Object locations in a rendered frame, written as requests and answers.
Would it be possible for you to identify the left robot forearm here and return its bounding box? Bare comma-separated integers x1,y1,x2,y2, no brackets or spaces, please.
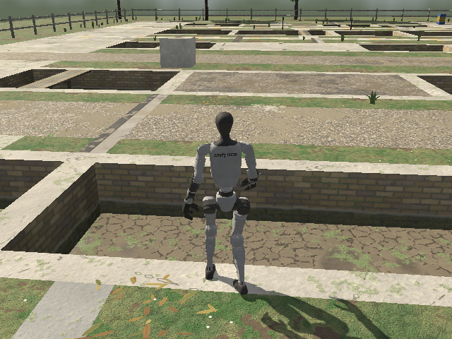
184,173,200,204

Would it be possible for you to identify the right robot forearm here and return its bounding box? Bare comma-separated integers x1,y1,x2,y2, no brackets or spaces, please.
248,169,258,184

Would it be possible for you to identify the robot torso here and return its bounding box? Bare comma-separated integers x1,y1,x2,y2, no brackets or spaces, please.
209,139,242,212

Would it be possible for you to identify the robot left upper arm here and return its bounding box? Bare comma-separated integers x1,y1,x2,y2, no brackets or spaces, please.
193,143,210,184

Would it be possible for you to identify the robot right upper arm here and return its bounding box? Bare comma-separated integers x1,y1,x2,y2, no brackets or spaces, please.
239,142,258,179

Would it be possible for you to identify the robot right hand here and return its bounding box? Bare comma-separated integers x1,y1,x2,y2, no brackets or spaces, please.
240,178,256,190

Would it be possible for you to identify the robot right shin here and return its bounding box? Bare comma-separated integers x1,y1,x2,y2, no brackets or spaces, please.
232,235,245,285

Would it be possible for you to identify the robot left hand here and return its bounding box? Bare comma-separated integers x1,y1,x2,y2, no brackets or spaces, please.
182,202,198,220

